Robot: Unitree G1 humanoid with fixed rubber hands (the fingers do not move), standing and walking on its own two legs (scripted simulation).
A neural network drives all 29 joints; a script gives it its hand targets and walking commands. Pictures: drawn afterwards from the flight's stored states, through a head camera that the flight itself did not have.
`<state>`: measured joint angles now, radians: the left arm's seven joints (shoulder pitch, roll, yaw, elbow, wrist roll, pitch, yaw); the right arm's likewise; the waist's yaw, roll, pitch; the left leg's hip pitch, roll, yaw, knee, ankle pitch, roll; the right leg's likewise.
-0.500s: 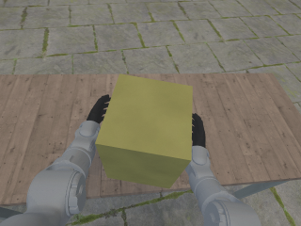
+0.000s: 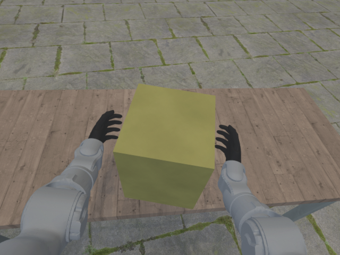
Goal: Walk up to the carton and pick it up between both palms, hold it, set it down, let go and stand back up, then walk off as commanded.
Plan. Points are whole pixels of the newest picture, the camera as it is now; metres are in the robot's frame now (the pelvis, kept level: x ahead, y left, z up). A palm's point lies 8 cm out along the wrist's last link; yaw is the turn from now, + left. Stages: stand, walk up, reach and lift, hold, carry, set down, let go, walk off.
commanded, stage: set down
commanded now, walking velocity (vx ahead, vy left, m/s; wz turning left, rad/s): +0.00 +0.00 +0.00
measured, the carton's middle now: (167, 149) +0.39 -0.06 -0.01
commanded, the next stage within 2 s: none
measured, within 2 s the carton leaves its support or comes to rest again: neither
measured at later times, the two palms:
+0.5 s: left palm (84, 167) +0.37 +0.16 -0.01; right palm (235, 179) +0.28 -0.22 -0.01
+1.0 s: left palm (56, 201) +0.29 +0.21 -0.02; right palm (231, 203) +0.23 -0.19 -0.02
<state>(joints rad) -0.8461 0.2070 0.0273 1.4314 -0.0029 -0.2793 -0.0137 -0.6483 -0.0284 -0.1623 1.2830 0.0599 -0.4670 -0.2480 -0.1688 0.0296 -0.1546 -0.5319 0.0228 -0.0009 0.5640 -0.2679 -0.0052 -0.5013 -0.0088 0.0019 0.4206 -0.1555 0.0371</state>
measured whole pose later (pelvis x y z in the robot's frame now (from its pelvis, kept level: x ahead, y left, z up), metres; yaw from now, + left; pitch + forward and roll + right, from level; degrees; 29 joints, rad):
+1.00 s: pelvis -0.03 -0.01 +0.00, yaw +0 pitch +10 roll -2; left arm -0.26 0.32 0.02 0.73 -0.09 -0.18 -0.17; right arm -0.12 0.01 0.00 0.74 0.08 -0.45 -0.34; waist -0.06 -0.01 -0.08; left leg -0.51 0.02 0.00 0.57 -0.24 -0.01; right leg -0.49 -0.01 0.00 0.45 -0.14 0.04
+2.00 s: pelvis -0.02 +0.00 +0.00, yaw +0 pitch +1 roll -2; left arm 0.26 0.41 -0.04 0.22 -0.19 -0.08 -0.17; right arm 0.30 0.04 0.03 0.26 0.08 -0.25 -0.31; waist 0.01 0.01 0.04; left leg -0.32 0.02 0.00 0.57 -0.28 0.01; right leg -0.30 -0.01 0.00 0.45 -0.17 0.04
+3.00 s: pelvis -0.01 -0.01 +0.00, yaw +1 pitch +0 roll -2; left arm 0.29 0.37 -0.06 0.33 -0.19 -0.04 -0.12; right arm 0.31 -0.03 -0.01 0.36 0.08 -0.20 -0.16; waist 0.00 0.04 0.07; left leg -0.25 0.03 0.00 0.53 -0.29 0.00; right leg -0.24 0.00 0.00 0.45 -0.20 0.03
